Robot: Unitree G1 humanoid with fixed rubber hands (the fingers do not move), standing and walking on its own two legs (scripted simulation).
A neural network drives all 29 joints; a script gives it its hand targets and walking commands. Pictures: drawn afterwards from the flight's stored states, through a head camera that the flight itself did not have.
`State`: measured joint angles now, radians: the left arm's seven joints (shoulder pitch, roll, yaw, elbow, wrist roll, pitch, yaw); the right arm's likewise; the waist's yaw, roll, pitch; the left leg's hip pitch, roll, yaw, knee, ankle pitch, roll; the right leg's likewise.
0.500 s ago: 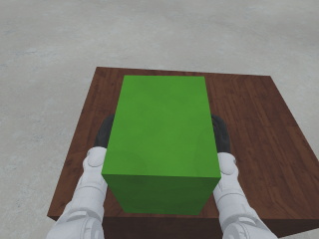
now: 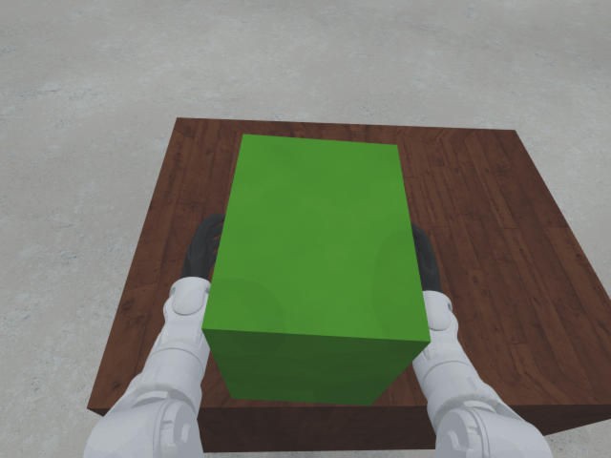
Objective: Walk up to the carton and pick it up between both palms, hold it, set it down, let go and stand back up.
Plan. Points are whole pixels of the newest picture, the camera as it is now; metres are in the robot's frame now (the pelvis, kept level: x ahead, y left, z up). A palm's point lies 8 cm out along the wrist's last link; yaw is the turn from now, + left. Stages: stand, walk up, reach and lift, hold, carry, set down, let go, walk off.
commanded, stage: set down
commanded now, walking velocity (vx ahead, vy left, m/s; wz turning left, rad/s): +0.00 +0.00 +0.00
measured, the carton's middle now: (310, 277) +0.38 -0.01 -0.02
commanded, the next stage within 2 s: none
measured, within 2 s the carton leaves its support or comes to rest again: neither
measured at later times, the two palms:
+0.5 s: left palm (178, 272) +0.38 +0.18 +0.01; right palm (433, 274) +0.37 -0.18 +0.02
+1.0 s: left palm (161, 327) +0.31 +0.19 -0.02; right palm (461, 336) +0.29 -0.21 -0.01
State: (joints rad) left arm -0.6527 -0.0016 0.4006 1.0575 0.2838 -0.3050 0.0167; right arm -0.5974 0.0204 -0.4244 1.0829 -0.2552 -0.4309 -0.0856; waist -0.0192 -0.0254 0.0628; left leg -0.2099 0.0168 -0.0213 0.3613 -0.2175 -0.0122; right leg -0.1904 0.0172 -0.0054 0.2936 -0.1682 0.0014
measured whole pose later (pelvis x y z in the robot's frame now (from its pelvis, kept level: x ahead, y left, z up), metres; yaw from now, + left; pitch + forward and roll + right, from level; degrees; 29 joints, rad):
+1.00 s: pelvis -0.06 -0.01 -0.03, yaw -1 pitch +11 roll +0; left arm -0.67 0.23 0.02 1.43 -0.23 -0.51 -0.02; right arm -0.57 -0.16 0.07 1.25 0.28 -0.48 -0.10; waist -0.02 -0.02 -0.15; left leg -0.57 0.02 0.00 0.61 -0.24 -0.02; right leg -0.60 0.02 0.01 0.62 -0.23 0.00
